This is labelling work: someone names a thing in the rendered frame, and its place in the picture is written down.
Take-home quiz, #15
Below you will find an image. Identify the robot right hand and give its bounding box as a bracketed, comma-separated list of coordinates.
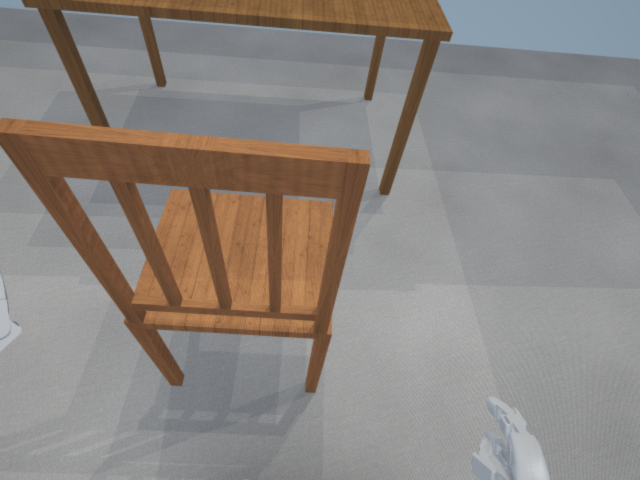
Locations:
[472, 396, 550, 480]

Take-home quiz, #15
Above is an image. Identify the chair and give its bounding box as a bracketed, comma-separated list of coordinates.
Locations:
[0, 118, 370, 393]

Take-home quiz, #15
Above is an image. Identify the robot left hand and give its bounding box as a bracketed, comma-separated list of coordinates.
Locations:
[0, 272, 21, 352]

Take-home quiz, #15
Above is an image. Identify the table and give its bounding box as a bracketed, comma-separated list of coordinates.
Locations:
[22, 0, 453, 195]

